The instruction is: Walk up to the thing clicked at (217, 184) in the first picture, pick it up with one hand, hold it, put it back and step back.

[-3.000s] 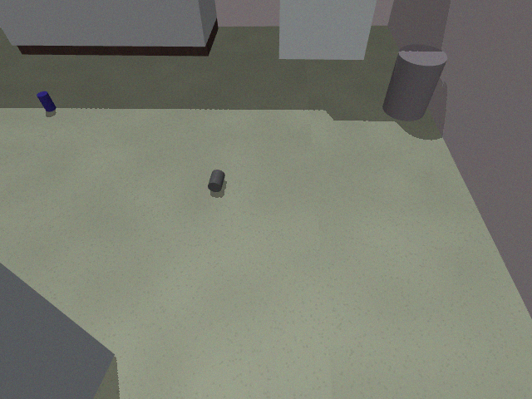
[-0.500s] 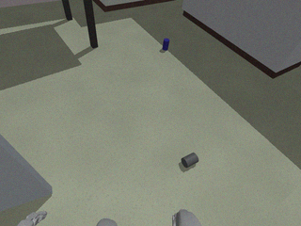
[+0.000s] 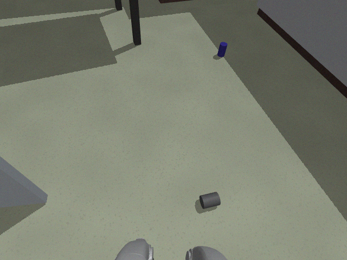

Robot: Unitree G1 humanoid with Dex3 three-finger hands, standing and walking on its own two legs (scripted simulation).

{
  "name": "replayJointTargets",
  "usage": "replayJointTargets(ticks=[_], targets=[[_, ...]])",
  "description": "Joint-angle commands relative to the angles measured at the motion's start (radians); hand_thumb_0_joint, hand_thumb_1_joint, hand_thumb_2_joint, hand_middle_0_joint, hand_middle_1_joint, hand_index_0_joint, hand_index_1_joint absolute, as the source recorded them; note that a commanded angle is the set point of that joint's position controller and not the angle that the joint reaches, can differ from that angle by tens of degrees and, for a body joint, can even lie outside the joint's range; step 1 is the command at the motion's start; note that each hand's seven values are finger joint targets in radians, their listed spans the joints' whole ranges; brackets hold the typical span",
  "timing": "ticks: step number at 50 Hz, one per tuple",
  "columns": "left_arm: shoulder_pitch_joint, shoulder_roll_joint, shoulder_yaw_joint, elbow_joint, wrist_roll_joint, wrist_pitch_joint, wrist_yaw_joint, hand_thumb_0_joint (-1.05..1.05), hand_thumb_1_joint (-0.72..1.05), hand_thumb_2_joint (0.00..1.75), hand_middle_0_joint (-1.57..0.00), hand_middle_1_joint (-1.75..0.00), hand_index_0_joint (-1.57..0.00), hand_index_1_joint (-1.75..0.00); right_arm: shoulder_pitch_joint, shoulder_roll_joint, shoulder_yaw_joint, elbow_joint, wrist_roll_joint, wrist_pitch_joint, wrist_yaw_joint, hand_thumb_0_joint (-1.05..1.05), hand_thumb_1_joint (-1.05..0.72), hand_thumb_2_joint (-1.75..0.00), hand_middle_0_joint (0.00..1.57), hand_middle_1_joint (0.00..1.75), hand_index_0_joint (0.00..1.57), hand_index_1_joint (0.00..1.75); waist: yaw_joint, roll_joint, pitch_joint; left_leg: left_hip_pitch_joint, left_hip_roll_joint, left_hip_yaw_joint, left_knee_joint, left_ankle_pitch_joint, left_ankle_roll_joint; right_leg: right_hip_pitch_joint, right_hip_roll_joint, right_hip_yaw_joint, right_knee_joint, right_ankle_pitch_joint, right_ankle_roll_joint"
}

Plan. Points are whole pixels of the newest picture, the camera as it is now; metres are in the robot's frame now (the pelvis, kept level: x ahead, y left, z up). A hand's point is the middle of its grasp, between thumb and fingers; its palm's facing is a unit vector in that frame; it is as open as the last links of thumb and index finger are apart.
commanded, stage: walk up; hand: left
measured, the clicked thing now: (209, 200) +0.48 -0.20 -0.70
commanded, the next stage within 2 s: none
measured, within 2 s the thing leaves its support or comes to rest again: neither
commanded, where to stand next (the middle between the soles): +0.15 -0.50 m, yaw +12 degrees
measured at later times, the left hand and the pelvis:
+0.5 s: hand out of the picture +0.08 +0.02 -0.14, palm faces +0.07 -0.94 -0.34, open 7.4 cm; pelvis +0.05 -0.25 +0.01, yaw +7 degrees
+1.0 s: hand out of the picture +0.11 -0.22 -0.16, palm faces +0.11 -0.91 -0.40, open 7.4 cm; pelvis +0.06 -0.52 -0.03, yaw +9 degrees
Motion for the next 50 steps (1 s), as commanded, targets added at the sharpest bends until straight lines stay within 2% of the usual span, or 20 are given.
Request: replayJointTargets(ticks=[1,8,12,13,14,15,16,19,21,24,25,26,27,32,41,44,45,46,47,50], targets=[[-0.057,0.256,0.087,-0.112,-0.009,-0.037,0.008,0.00,0.90,0.90,-0.20,-0.30,-0.20,-0.30,0.085,-0.316,-0.102,-0.033,-0.005,-0.007,-0.047,0.00,-0.90,-0.90,0.20,0.30,0.20,0.30,-0.048,0.057,-0.122,0.138,0.382,-0.521,-0.305,0.055,0.229,-0.204,-0.147,0.211,0.192,0.037,0.018],[-0.086,0.225,0.086,-0.099,-0.011,-0.026,-0.027,0.00,0.90,0.90,-0.20,-0.30,-0.20,-0.30,0.067,-0.421,-0.128,-0.009,-0.046,-0.014,-0.018,0.00,-0.90,-0.90,0.20,0.30,0.20,0.30,-0.077,0.282,-0.104,-0.013,0.264,-0.424,-0.286,-0.328,0.175,-0.141,-0.137,0.103,-0.123,0.024,-0.002],[0.160,0.228,0.110,0.003,-0.012,-0.032,-0.014,0.00,0.90,0.90,-0.20,-0.30,-0.20,-0.30,-0.072,-0.353,-0.100,-0.004,-0.053,0.012,-0.017,0.00,-0.90,-0.90,0.20,0.30,0.20,0.30,0.105,0.125,-0.187,-0.254,0.140,-0.194,0.018,-0.263,0.059,0.279,-0.035,-0.017,-0.485,0.129,-0.018],[0.248,0.286,0.123,0.020,0.012,-0.043,-0.005,0.00,0.90,0.90,-0.20,-0.30,-0.20,-0.30,-0.067,-0.245,-0.066,-0.008,-0.044,0.022,-0.018,0.00,-0.90,-0.90,0.20,0.30,0.20,0.30,0.171,-0.156,-0.145,-0.426,0.009,-0.058,0.368,-0.328,0.007,0.309,-0.121,0.158,-0.665,-0.043,-0.048],[0.065,0.398,0.125,-0.043,0.001,-0.052,0.005,0.00,0.90,0.90,-0.20,-0.30,-0.20,-0.30,-0.091,-0.215,-0.069,-0.043,-0.031,0.023,-0.035,0.00,-0.90,-0.90,0.20,0.30,0.20,0.30,0.091,-0.320,-0.074,-0.514,-0.076,-0.097,0.511,-0.395,-0.021,0.161,-0.331,0.669,-0.936,-0.144,-0.162],[-0.107,0.426,0.128,-0.091,-0.020,-0.060,0.014,0.00,0.90,0.90,-0.20,-0.30,-0.20,-0.30,-0.098,-0.246,-0.084,-0.018,-0.029,0.024,-0.050,0.00,-0.90,-0.90,0.20,0.30,0.20,0.30,-0.002,-0.200,-0.012,-0.455,0.022,-0.185,0.550,-0.304,-0.024,0.089,-0.412,0.797,-1.009,-0.236,-0.219],[-0.114,0.368,0.116,-0.088,-0.029,-0.060,0.017,0.00,0.90,0.90,-0.20,-0.30,-0.20,-0.30,-0.059,-0.281,-0.085,0.037,-0.012,0.017,-0.042,0.00,-0.90,-0.90,0.20,0.30,0.20,0.30,-0.018,-0.041,-0.003,-0.397,0.042,-0.189,0.519,-0.240,-0.027,0.103,-0.341,0.624,-0.914,-0.167,-0.209],[-0.153,0.291,0.091,-0.062,-0.009,-0.054,0.020,0.00,0.90,0.90,-0.20,-0.30,-0.20,-0.30,0.100,-0.266,-0.079,0.130,0.005,0.009,-0.025,0.00,-0.90,-0.90,0.20,0.30,0.20,0.30,-0.060,-0.166,-0.047,-0.191,0.066,-0.067,0.335,-0.193,-0.013,0.115,-0.262,0.330,-0.710,0.158,-0.250],[-0.133,0.247,0.066,-0.066,0.000,-0.049,0.013,0.00,0.90,0.90,-0.20,-0.30,-0.20,-0.30,0.126,-0.233,-0.076,0.125,0.005,0.007,-0.013,0.00,-0.90,-0.90,0.20,0.30,0.20,0.30,-0.044,-0.160,-0.056,-0.077,0.026,-0.020,0.188,-0.193,-0.002,0.110,-0.229,0.265,-0.680,0.340,-0.263],[-0.205,0.217,0.039,-0.102,-0.010,-0.036,0.010,0.00,0.90,0.90,-0.20,-0.30,-0.20,-0.30,0.280,-0.201,-0.072,0.140,0.002,-0.008,-0.013,0.00,-0.90,-0.90,0.20,0.30,0.20,0.30,-0.115,-0.075,-0.130,0.244,0.017,-0.038,-0.179,0.084,0.010,0.040,-0.194,0.162,-0.488,0.491,-0.224],[-0.174,0.168,0.020,-0.117,-0.021,-0.041,0.012,0.00,0.90,0.90,-0.20,-0.30,-0.20,-0.30,0.322,-0.260,-0.091,0.130,-0.015,-0.014,-0.025,0.00,-0.90,-0.90,0.20,0.30,0.20,0.30,-0.140,0.071,-0.172,0.390,0.090,-0.190,-0.297,0.102,0.012,-0.043,-0.145,0.115,-0.301,0.426,-0.155],[-0.131,0.112,0.006,-0.130,-0.026,-0.045,0.013,0.00,0.90,0.90,-0.20,-0.30,-0.20,-0.30,0.299,-0.364,-0.121,0.082,-0.043,-0.016,-0.037,0.00,-0.90,-0.90,0.20,0.30,0.20,0.30,-0.122,0.279,-0.184,0.526,0.389,-0.704,-0.355,0.153,0.099,-0.302,-0.039,0.136,-0.124,0.070,-0.065],[-0.084,0.201,0.029,-0.110,-0.015,-0.023,0.022,0.00,0.90,0.90,-0.20,-0.30,-0.20,-0.30,0.229,-0.416,-0.135,0.035,-0.023,-0.011,-0.047,0.00,-0.90,-0.90,0.20,0.30,0.20,0.30,-0.089,0.114,-0.191,0.473,0.537,-0.848,-0.351,0.205,0.194,-0.334,-0.050,0.219,0.023,-0.036,-0.021],[-0.089,0.257,0.069,-0.074,-0.028,-0.024,0.018,0.00,0.90,0.90,-0.20,-0.30,-0.20,-0.30,0.113,-0.331,-0.116,0.007,-0.011,-0.007,-0.037,0.00,-0.90,-0.90,0.20,0.30,0.20,0.30,-0.050,0.158,-0.114,0.188,0.328,-0.399,-0.230,0.285,0.187,-0.227,-0.058,0.291,0.178,0.094,-0.022],[-0.112,0.254,0.080,-0.079,-0.029,-0.019,-0.022,0.00,0.90,0.90,-0.20,-0.30,-0.20,-0.30,0.018,-0.424,-0.148,-0.038,-0.050,0.006,-0.017,0.00,-0.90,-0.90,0.20,0.30,0.20,0.30,-0.055,0.329,-0.118,-0.028,0.299,-0.355,-0.233,-0.209,0.164,-0.076,-0.124,0.098,-0.149,0.006,0.012],[0.136,0.256,0.110,0.029,-0.018,-0.024,-0.011,0.00,0.90,0.90,-0.20,-0.30,-0.20,-0.30,-0.063,-0.332,-0.117,-0.024,-0.057,0.036,-0.015,0.00,-0.90,-0.90,0.20,0.30,0.20,0.30,0.104,0.116,-0.188,-0.273,0.149,-0.137,0.095,-0.291,0.041,0.280,-0.040,0.023,-0.430,0.075,-0.020],[0.195,0.302,0.113,0.033,0.007,-0.035,-0.005,0.00,0.90,0.90,-0.20,-0.30,-0.20,-0.30,-0.060,-0.219,-0.076,-0.031,-0.048,0.049,-0.015,0.00,-0.90,-0.90,0.20,0.30,0.20,0.30,0.154,-0.188,-0.114,-0.460,0.028,-0.032,0.442,-0.372,-0.004,0.218,-0.141,0.238,-0.614,-0.122,-0.055],[-0.012,0.413,0.114,-0.039,-0.008,-0.041,0.007,0.00,0.90,0.90,-0.20,-0.30,-0.20,-0.30,-0.119,-0.211,-0.091,-0.070,-0.030,0.055,-0.038,0.00,-0.90,-0.90,0.20,0.30,0.20,0.30,0.073,-0.347,-0.056,-0.480,-0.054,-0.138,0.579,-0.393,-0.027,0.021,-0.307,0.726,-0.938,-0.191,-0.138],[-0.152,0.421,0.115,-0.079,-0.022,-0.049,0.019,0.00,0.90,0.90,-0.20,-0.30,-0.20,-0.30,-0.141,-0.238,-0.103,-0.050,-0.023,0.052,-0.046,0.00,-0.90,-0.90,0.20,0.30,0.20,0.30,0.006,-0.209,0.003,-0.389,0.000,-0.236,0.620,-0.314,-0.032,-0.048,-0.341,0.810,-1.007,-0.238,-0.147],[-0.199,0.336,0.089,-0.028,-0.024,-0.065,0.045,0.00,0.90,0.90,-0.20,-0.30,-0.20,-0.30,0.036,-0.265,-0.088,0.083,0.003,0.043,-0.013,0.00,-0.90,-0.90,0.20,0.30,0.20,0.30,-0.062,-0.121,-0.075,-0.278,0.068,-0.169,0.544,-0.186,-0.031,0.075,-0.287,0.520,-0.763,-0.200,-0.192]])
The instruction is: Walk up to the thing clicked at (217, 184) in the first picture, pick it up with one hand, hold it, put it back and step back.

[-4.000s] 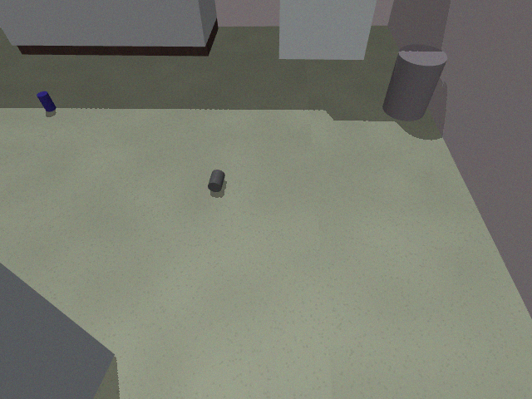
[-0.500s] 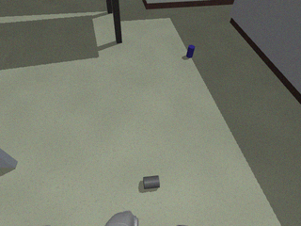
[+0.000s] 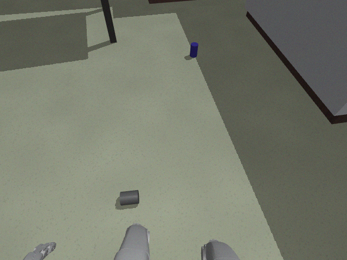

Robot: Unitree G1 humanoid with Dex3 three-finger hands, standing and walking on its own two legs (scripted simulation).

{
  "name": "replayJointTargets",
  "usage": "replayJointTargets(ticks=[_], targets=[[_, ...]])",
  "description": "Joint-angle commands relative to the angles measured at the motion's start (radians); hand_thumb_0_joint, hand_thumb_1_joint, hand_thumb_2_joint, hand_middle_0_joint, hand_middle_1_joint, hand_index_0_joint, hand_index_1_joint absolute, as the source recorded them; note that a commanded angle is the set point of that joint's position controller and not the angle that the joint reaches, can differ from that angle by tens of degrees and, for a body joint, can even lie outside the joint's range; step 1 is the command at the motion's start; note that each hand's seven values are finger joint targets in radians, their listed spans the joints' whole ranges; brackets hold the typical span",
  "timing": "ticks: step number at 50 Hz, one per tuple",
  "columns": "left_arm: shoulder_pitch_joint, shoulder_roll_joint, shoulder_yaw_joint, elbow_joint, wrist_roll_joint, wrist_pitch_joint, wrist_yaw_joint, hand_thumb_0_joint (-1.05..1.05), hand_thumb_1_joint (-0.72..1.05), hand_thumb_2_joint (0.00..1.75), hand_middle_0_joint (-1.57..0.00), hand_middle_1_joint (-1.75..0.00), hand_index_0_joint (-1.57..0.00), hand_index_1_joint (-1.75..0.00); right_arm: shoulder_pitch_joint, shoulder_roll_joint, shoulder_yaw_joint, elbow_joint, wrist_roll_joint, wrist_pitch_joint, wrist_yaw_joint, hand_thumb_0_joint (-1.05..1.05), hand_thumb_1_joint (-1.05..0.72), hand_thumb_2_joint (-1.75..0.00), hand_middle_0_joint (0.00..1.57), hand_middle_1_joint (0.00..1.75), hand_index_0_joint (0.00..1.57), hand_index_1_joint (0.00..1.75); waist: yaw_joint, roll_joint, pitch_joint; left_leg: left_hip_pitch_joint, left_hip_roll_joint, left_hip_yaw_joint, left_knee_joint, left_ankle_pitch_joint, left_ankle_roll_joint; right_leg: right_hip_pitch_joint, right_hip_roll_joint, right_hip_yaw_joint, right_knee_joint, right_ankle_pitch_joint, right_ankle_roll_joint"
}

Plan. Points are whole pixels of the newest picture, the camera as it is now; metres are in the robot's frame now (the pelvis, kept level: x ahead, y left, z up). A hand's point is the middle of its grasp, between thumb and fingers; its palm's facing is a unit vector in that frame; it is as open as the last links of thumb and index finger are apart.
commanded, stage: walk up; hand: left
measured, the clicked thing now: (129, 197) +0.47 +0.25 -0.67
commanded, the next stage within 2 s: stand in 1.96 s
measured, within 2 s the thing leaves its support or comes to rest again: neither
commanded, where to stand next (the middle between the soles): +0.09 +0.00 m, yaw +3 degrees
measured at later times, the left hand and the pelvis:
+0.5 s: hand out of the picture +0.00 +0.24 -0.09, palm faces +0.14 -0.88 -0.45, open 7.4 cm; pelvis +0.01 -0.04 +0.05, yaw +7 degrees
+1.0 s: hand out of the picture +0.08 +0.25 -0.09, palm faces +0.12 -0.94 -0.33, open 7.4 cm; pelvis +0.02 -0.01 +0.07, yaw +7 degrees
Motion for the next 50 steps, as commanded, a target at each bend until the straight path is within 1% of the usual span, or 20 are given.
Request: replayJointTargets(ticks=[1,4,7,9,13,14,17,22,24,25,26,27,28,30,32,34,36,39,44,50], targets=[[-0.068,0.288,0.079,-0.043,-0.010,-0.055,0.047,0.00,0.90,0.90,-0.20,-0.30,-0.20,-0.30,0.154,-0.179,-0.021,0.009,0.017,-0.040,0.023,0.00,-0.90,-0.90,0.20,0.30,0.20,0.30,-0.026,-0.167,-0.093,-0.024,-0.011,0.098,0.026,0.061,0.008,0.142,-0.217,0.426,-0.570,-0.235,-0.227],[0.056,0.261,0.058,0.041,-0.021,-0.101,0.066,0.00,0.90,0.90,-0.20,-0.30,-0.20,-0.30,0.033,-0.131,-0.001,-0.041,-0.002,-0.031,0.072,0.00,-0.90,-0.90,0.20,0.30,0.20,0.30,0.031,-0.094,-0.054,-0.046,-0.011,0.044,-0.131,0.061,0.019,0.233,-0.270,0.491,-0.605,-0.191,-0.219],[0.124,0.261,0.058,0.070,-0.038,-0.136,0.086,0.00,0.90,0.90,-0.20,-0.30,-0.20,-0.30,-0.018,-0.123,0.001,-0.067,-0.015,-0.017,0.088,0.00,-0.90,-0.90,0.20,0.30,0.20,0.30,0.054,-0.025,-0.057,-0.061,-0.040,0.000,-0.227,0.058,0.007,0.371,-0.314,0.495,-0.584,0.144,-0.195],[0.133,0.247,0.049,0.074,-0.044,-0.153,0.095,0.00,0.90,0.90,-0.20,-0.30,-0.20,-0.30,-0.015,-0.111,-0.001,-0.072,-0.012,-0.009,0.093,0.00,-0.90,-0.90,0.20,0.30,0.20,0.30,0.045,-0.030,-0.096,-0.025,-0.056,-0.004,-0.253,0.073,-0.002,0.428,-0.317,0.443,-0.567,0.381,-0.164],[0.132,0.213,0.036,0.088,-0.046,-0.166,0.105,0.00,0.90,0.90,-0.20,-0.30,-0.20,-0.30,-0.023,-0.078,0.001,-0.068,0.007,0.001,0.099,0.00,-0.90,-0.90,0.20,0.30,0.20,0.30,0.041,-0.104,-0.133,0.059,-0.098,0.018,-0.312,0.103,-0.006,0.470,-0.260,0.280,-0.537,0.723,-0.066],[0.139,0.208,0.035,0.094,-0.044,-0.167,0.105,0.00,0.90,0.90,-0.20,-0.30,-0.20,-0.30,-0.030,-0.067,0.004,-0.068,0.011,0.004,0.099,0.00,-0.90,-0.90,0.20,0.30,0.20,0.30,0.044,-0.133,-0.133,0.092,-0.103,0.027,-0.322,0.108,-0.006,0.453,-0.253,0.250,-0.538,0.763,-0.061],[0.119,0.200,0.034,0.098,-0.039,-0.161,0.105,0.00,0.90,0.90,-0.20,-0.30,-0.20,-0.30,-0.046,-0.048,0.009,-0.062,0.017,0.008,0.101,0.00,-0.90,-0.90,0.20,0.30,0.20,0.30,0.042,-0.168,-0.144,0.141,-0.107,0.066,-0.371,0.107,-0.009,0.447,-0.223,0.182,-0.543,0.728,-0.072],[0.038,0.202,0.020,0.101,-0.036,-0.142,0.090,0.00,0.90,0.90,-0.20,-0.30,-0.20,-0.30,-0.058,-0.028,0.017,-0.036,0.012,-0.002,0.109,0.00,-0.90,-0.90,0.20,0.30,0.20,0.30,0.004,-0.206,-0.149,0.326,-0.083,0.176,-0.548,0.131,-0.007,0.287,-0.217,0.117,-0.538,0.486,-0.161],[0.021,0.187,0.006,0.112,-0.043,-0.131,0.081,0.00,0.90,0.90,-0.20,-0.30,-0.20,-0.30,-0.057,-0.025,0.018,-0.011,0.008,-0.014,0.111,0.00,-0.90,-0.90,0.20,0.30,0.20,0.30,-0.014,-0.154,-0.138,0.463,-0.099,0.198,-0.697,0.220,0.003,0.183,-0.189,0.073,-0.489,0.376,-0.149],[0.016,0.161,-0.008,0.117,-0.045,-0.131,0.077,0.00,0.90,0.90,-0.20,-0.30,-0.20,-0.30,-0.037,-0.037,0.014,-0.003,0.000,-0.023,0.108,0.00,-0.90,-0.90,0.20,0.30,0.20,0.30,-0.037,-0.113,-0.158,0.536,-0.069,0.149,-0.758,0.271,0.017,0.138,-0.184,0.059,-0.448,0.369,-0.122],[0.023,0.119,-0.024,0.117,-0.049,-0.130,0.073,0.00,0.90,0.90,-0.20,-0.30,-0.20,-0.30,-0.032,-0.066,0.009,0.002,-0.007,-0.031,0.105,0.00,-0.90,-0.90,0.20,0.30,0.20,0.30,-0.036,-0.005,-0.183,0.621,0.028,-0.020,-0.811,0.268,0.044,0.048,-0.154,0.042,-0.357,0.300,-0.085],[0.027,0.093,-0.029,0.124,-0.063,-0.125,0.071,0.00,0.90,0.90,-0.20,-0.30,-0.20,-0.30,-0.103,-0.127,0.008,-0.014,-0.008,-0.037,0.105,0.00,-0.90,-0.90,0.20,0.30,0.20,0.30,-0.009,0.130,-0.168,0.550,0.202,-0.269,-0.862,0.227,0.136,0.008,-0.034,-0.035,-0.293,0.091,-0.027],[-0.018,0.155,-0.010,0.155,-0.058,-0.120,0.080,0.00,0.90,0.90,-0.20,-0.30,-0.20,-0.30,-0.121,-0.149,0.005,-0.010,0.007,-0.030,0.108,0.00,-0.90,-0.90,0.20,0.30,0.20,0.30,-0.031,0.116,-0.129,0.385,0.241,-0.274,-0.865,0.174,0.206,0.131,-0.020,-0.014,-0.268,-0.054,-0.032],[0.002,0.137,-0.019,0.183,-0.058,-0.121,0.072,0.00,0.90,0.90,-0.20,-0.30,-0.20,-0.30,-0.209,-0.105,0.027,-0.013,0.003,-0.025,0.109,0.00,-0.90,-0.90,0.20,0.30,0.20,0.30,0.010,0.114,-0.090,0.326,0.161,-0.133,-0.837,0.209,0.163,0.197,-0.014,-0.008,-0.370,0.021,-0.040],[0.024,0.153,-0.017,0.220,-0.053,-0.132,0.071,0.00,0.90,0.90,-0.20,-0.30,-0.20,-0.30,-0.250,-0.066,0.044,-0.008,0.012,-0.020,0.114,0.00,-0.90,-0.90,0.20,0.30,0.20,0.30,0.029,0.112,-0.088,0.271,0.081,-0.024,-0.787,0.244,0.060,0.314,-0.038,0.031,-0.538,0.187,-0.050],[-0.052,0.195,-0.013,0.223,-0.046,-0.136,0.070,0.00,0.90,0.90,-0.20,-0.30,-0.20,-0.30,-0.220,-0.049,0.050,0.024,0.010,-0.013,0.120,0.00,-0.90,-0.90,0.20,0.30,0.20,0.30,-0.001,0.069,-0.054,0.280,0.008,0.024,-0.798,0.110,0.014,0.261,-0.113,0.145,-0.631,0.013,-0.088],[-0.096,0.181,-0.023,0.227,-0.050,-0.134,0.067,0.00,0.90,0.90,-0.20,-0.30,-0.20,-0.30,-0.206,-0.054,0.047,0.057,0.003,-0.015,0.121,0.00,-0.90,-0.90,0.20,0.30,0.20,0.30,-0.015,0.074,-0.058,0.364,0.010,0.023,-0.824,0.144,0.017,0.216,-0.118,0.142,-0.659,0.004,-0.088],[-0.110,0.153,-0.033,0.262,-0.054,-0.135,0.063,0.00,0.90,0.90,-0.20,-0.30,-0.20,-0.30,-0.215,-0.054,0.053,0.077,0.004,-0.030,0.121,0.00,-0.90,-0.90,0.20,0.30,0.20,0.30,-0.007,0.065,-0.115,0.385,0.055,-0.015,-0.873,0.253,0.027,0.313,-0.072,0.060,-0.628,0.195,-0.065],[-0.139,0.147,-0.038,0.297,-0.063,-0.137,0.067,0.00,0.90,0.90,-0.20,-0.30,-0.20,-0.30,-0.212,-0.043,0.055,0.109,0.012,-0.040,0.111,0.00,-0.90,-0.90,0.20,0.30,0.20,0.30,-0.009,0.038,-0.209,0.482,0.049,0.047,-0.853,0.632,0.009,0.438,-0.101,0.045,-0.630,0.494,-0.053],[-0.174,0.134,-0.043,0.323,-0.061,-0.125,0.066,0.00,0.90,0.90,-0.20,-0.30,-0.20,-0.30,-0.223,-0.045,0.049,0.129,0.012,-0.032,0.108,0.00,-0.90,-0.90,0.20,0.30,0.20,0.30,-0.012,0.023,-0.219,0.518,0.057,0.057,-0.889,0.632,0.007,0.464,-0.103,0.028,-0.668,0.483,-0.045]])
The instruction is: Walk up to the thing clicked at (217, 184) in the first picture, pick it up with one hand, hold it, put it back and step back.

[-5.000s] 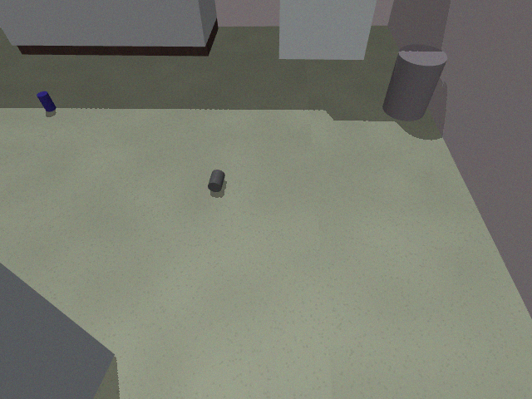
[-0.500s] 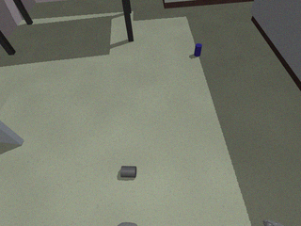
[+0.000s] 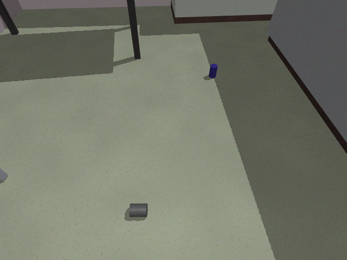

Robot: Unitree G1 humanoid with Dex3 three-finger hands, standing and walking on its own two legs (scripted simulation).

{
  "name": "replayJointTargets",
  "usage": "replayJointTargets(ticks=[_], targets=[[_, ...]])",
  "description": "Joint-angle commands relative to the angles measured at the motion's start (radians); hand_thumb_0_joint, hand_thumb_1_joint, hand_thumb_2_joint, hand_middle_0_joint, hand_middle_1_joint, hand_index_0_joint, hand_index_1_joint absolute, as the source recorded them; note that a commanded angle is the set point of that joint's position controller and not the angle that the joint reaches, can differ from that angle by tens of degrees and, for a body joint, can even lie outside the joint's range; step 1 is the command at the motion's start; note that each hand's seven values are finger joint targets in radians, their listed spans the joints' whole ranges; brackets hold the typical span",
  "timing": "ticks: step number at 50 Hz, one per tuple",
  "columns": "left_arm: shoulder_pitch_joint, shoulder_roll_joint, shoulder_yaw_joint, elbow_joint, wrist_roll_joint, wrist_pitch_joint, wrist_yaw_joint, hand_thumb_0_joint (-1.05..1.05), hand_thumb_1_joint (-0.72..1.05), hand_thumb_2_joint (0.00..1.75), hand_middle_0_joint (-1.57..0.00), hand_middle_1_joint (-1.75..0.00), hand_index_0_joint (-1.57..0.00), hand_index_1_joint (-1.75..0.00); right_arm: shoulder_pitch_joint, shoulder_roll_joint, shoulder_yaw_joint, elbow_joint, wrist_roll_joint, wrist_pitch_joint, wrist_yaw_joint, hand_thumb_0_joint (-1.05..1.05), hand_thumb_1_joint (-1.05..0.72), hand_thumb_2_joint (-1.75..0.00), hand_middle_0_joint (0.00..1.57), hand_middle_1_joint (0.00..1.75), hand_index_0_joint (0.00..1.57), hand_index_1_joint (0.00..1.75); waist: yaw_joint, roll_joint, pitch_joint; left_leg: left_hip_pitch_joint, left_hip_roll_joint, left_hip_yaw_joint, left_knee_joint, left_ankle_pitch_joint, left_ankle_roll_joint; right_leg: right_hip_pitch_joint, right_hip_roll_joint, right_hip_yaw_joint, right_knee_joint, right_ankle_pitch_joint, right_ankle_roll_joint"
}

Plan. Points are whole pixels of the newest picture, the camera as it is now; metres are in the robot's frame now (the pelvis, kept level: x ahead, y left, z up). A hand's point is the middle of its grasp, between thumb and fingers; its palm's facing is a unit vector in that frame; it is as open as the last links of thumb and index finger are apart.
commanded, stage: walk up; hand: left
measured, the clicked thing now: (138, 210) +0.48 +0.21 -0.74
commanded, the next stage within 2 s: stand in 0.96 s
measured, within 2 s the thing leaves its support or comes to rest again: neither
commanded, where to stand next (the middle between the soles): +0.07 +0.01 m, yaw -4 degrees
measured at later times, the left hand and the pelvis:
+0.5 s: hand out of the picture +0.10 +0.26 -0.15, palm faces -0.03 -0.95 -0.32, open 7.4 cm; pelvis +0.01 +0.01 +0.01, yaw -1 degrees
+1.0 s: hand out of the picture +0.10 +0.26 -0.15, palm faces -0.04 -0.94 -0.33, open 7.4 cm; pelvis +0.01 +0.02 +0.01, yaw -2 degrees
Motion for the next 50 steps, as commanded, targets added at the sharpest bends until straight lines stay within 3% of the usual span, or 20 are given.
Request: replayJointTargets(ticks=[1,7,38,46,47,48,50], targets=[[-0.047,0.211,0.039,-0.035,-0.005,-0.022,0.012,0.00,0.90,0.90,-0.20,-0.30,-0.20,-0.30,-0.058,-0.215,-0.046,-0.052,-0.002,-0.020,-0.017,0.00,-0.90,-0.90,0.20,0.30,0.20,0.30,0.001,0.015,-0.155,0.032,0.123,-0.088,-0.077,0.348,0.037,0.123,-0.117,0.106,-0.066,0.222,-0.023],[-0.071,0.206,0.035,-0.020,0.001,-0.017,0.010,0.00,0.90,0.90,-0.20,-0.30,-0.20,-0.30,-0.072,-0.217,-0.048,-0.039,-0.007,-0.016,-0.014,0.00,-0.90,-0.90,0.20,0.30,0.20,0.30,-0.004,0.010,-0.120,0.021,0.122,-0.089,-0.121,0.250,0.033,0.107,-0.113,0.112,-0.102,0.154,-0.019],[-0.051,0.192,0.033,-0.004,0.011,-0.014,0.014,0.00,0.90,0.90,-0.20,-0.30,-0.20,-0.30,-0.066,-0.202,-0.051,-0.031,-0.010,-0.014,-0.011,0.00,-0.90,-0.90,0.20,0.30,0.20,0.30,-0.012,0.015,-0.105,0.061,0.120,-0.065,-0.178,0.226,0.022,0.107,-0.109,0.117,-0.127,0.183,-0.009],[-0.041,0.192,0.032,-0.010,0.011,-0.014,0.015,0.00,0.90,0.90,-0.20,-0.30,-0.20,-0.30,-0.062,-0.204,-0.053,-0.036,-0.010,-0.014,-0.011,0.00,-0.90,-0.90,0.20,0.30,0.20,0.30,-0.011,0.018,-0.110,0.080,0.124,-0.062,-0.182,0.259,0.020,0.118,-0.109,0.117,-0.122,0.213,-0.009],[-0.041,0.192,0.032,-0.013,0.014,-0.014,0.015,0.00,0.90,0.90,-0.20,-0.30,-0.20,-0.30,-0.060,-0.205,-0.054,-0.037,-0.010,-0.013,-0.011,0.00,-0.90,-0.90,0.20,0.30,0.20,0.30,-0.011,0.011,-0.118,0.082,0.123,-0.059,-0.175,0.275,0.022,0.122,-0.111,0.118,-0.122,0.234,-0.010],[-0.038,0.191,0.030,-0.017,0.011,-0.016,0.019,0.00,0.90,0.90,-0.20,-0.30,-0.20,-0.30,-0.064,-0.190,-0.046,-0.039,-0.007,-0.011,-0.013,0.00,-0.90,-0.90,0.20,0.30,0.20,0.30,-0.006,-0.002,-0.111,0.087,0.135,-0.074,-0.171,0.362,0.016,0.117,-0.116,0.117,-0.116,0.267,-0.015],[-0.025,0.184,0.027,-0.016,0.010,-0.016,0.022,0.00,0.90,0.90,-0.20,-0.30,-0.20,-0.30,-0.062,-0.198,-0.046,-0.039,-0.004,-0.013,-0.013,0.00,-0.90,-0.90,0.20,0.30,0.20,0.30,-0.008,0.017,-0.122,0.107,0.135,-0.070,-0.161,0.389,0.014,0.122,-0.119,0.118,-0.124,0.293,-0.011]])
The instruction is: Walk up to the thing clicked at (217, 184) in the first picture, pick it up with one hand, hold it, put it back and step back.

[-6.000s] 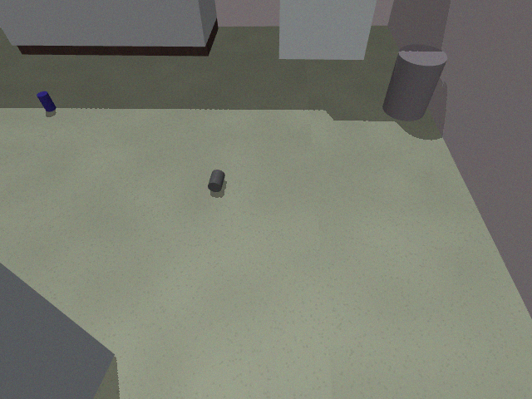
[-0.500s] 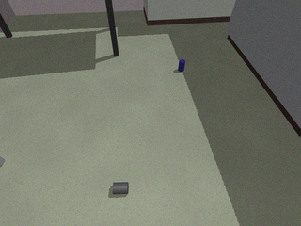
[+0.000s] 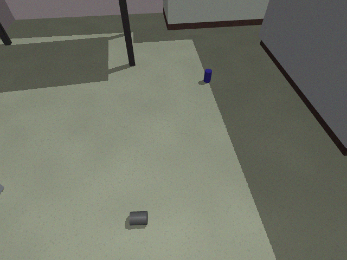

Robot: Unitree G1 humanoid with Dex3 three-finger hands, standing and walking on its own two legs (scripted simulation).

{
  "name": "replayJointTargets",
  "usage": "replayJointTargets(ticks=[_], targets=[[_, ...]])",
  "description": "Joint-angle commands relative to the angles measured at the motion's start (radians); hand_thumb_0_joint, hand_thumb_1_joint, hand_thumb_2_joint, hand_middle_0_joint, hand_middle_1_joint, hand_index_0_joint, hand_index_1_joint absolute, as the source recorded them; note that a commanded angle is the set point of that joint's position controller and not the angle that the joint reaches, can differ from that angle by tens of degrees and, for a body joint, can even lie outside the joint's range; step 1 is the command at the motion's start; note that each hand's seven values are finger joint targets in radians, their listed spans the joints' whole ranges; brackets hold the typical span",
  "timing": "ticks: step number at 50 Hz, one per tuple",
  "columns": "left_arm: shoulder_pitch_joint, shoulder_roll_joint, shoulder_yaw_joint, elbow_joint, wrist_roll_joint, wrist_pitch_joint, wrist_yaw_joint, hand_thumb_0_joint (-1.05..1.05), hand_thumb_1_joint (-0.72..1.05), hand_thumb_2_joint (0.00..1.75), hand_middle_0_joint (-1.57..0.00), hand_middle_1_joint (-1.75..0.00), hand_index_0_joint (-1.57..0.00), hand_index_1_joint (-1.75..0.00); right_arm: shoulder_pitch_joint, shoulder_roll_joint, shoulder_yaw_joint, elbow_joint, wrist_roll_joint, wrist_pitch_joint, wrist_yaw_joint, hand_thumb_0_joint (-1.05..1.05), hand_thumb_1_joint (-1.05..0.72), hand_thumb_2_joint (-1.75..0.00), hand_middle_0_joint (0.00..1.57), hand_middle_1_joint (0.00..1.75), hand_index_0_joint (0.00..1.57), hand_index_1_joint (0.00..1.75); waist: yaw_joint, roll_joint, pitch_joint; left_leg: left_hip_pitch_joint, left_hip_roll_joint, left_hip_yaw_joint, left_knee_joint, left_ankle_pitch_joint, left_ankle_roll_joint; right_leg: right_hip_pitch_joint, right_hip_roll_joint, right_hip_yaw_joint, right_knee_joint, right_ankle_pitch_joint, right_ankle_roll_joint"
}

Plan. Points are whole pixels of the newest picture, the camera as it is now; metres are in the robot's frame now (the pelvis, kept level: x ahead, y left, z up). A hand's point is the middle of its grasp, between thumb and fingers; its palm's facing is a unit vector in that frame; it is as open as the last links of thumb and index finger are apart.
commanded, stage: stand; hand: left
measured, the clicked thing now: (138, 218) +0.46 +0.21 -0.75
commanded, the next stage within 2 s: none
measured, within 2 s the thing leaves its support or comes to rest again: neither
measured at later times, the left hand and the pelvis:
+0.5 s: hand out of the picture +0.06 +0.24 -0.16, palm faces -0.01 -0.94 -0.34, open 7.4 cm; pelvis -0.01 -0.01 +0.00, yaw +1 degrees
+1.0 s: hand out of the picture +0.05 +0.23 -0.16, palm faces -0.01 -0.94 -0.34, open 7.4 cm; pelvis -0.01 -0.02 +0.00, yaw +1 degrees
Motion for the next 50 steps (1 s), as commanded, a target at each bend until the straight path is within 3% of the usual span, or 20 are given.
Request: replayJointTargets(ticks=[1,7,30,36,44,50], targets=[[-0.041,0.210,0.034,-0.061,-0.006,-0.027,0.018,0.00,0.90,0.90,-0.20,-0.30,-0.20,-0.30,-0.048,-0.216,-0.036,-0.061,-0.001,-0.018,-0.018,0.00,-0.90,-0.90,0.20,0.30,0.20,0.30,-0.005,0.007,-0.107,0.010,0.156,-0.111,-0.028,0.345,-0.007,0.066,-0.103,0.075,-0.018,0.247,-0.037],[-0.042,0.206,0.030,-0.064,-0.007,-0.025,0.015,0.00,0.90,0.90,-0.20,-0.30,-0.20,-0.30,-0.056,-0.215,-0.031,-0.057,-0.001,-0.015,-0.015,0.00,-0.90,-0.90,0.20,0.30,0.20,0.30,-0.002,0.022,-0.097,-0.013,0.148,-0.111,-0.045,0.256,-0.011,0.068,-0.104,0.081,-0.043,0.192,-0.036],[-0.034,0.214,0.027,-0.060,-0.003,-0.028,0.011,0.00,0.90,0.90,-0.20,-0.30,-0.20,-0.30,-0.027,-0.217,-0.025,-0.053,-0.004,-0.014,-0.013,0.00,-0.90,-0.90,0.20,0.30,0.20,0.30,-0.005,0.016,-0.072,-0.036,0.153,-0.124,-0.060,0.170,-0.007,0.049,-0.106,0.086,-0.059,0.120,-0.042],[-0.024,0.219,0.026,-0.055,-0.002,-0.028,0.010,0.00,0.90,0.90,-0.20,-0.30,-0.20,-0.30,-0.018,-0.215,-0.024,-0.053,-0.004,-0.009,-0.012,0.00,-0.90,-0.90,0.20,0.30,0.20,0.30,-0.008,0.001,-0.062,-0.042,0.145,-0.126,-0.058,0.103,-0.007,0.025,-0.104,0.085,-0.072,0.074,-0.043],[-0.012,0.216,0.027,-0.053,-0.005,-0.028,0.008,0.00,0.90,0.90,-0.20,-0.30,-0.20,-0.30,-0.015,-0.216,-0.021,-0.055,-0.002,-0.014,-0.011,0.00,-0.90,-0.90,0.20,0.30,0.20,0.30,0.001,0.012,-0.072,-0.035,0.149,-0.132,-0.055,0.151,-0.007,0.041,-0.105,0.088,-0.059,0.108,-0.046],[-0.014,0.217,0.027,-0.055,-0.006,-0.028,0.009,0.00,0.90,0.90,-0.20,-0.30,-0.20,-0.30,-0.003,-0.212,-0.017,-0.056,-0.003,-0.012,-0.012,0.00,-0.90,-0.90,0.20,0.30,0.20,0.30,-0.004,0.003,-0.059,-0.045,0.146,-0.129,-0.054,0.124,-0.010,0.028,-0.102,0.089,-0.065,0.092,-0.045]])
